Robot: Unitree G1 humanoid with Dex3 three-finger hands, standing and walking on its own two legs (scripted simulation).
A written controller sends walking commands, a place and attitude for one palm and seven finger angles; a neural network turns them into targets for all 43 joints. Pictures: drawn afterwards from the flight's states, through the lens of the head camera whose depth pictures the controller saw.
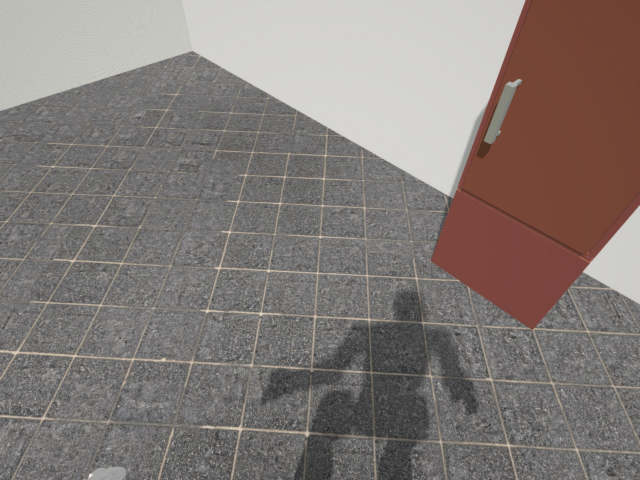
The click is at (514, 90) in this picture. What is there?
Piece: cupboard door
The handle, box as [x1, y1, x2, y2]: [484, 79, 521, 143]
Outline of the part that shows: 520,79 512,83 508,82 505,84 484,141 491,143 499,134 499,127 515,88 521,81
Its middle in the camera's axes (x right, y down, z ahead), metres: +0.48 -0.33 +1.02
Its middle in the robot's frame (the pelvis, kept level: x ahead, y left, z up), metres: +1.01 -0.43 -0.04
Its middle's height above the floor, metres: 0.73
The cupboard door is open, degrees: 0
